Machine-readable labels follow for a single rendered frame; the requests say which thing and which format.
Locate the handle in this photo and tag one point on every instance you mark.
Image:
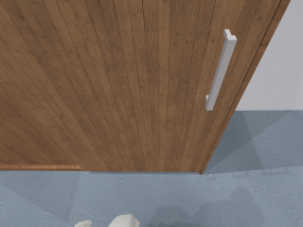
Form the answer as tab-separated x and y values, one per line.
228	48

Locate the left robot thigh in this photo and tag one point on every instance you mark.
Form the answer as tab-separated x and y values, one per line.
124	221

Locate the wardrobe door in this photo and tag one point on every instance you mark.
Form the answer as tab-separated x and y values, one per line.
23	140
121	84

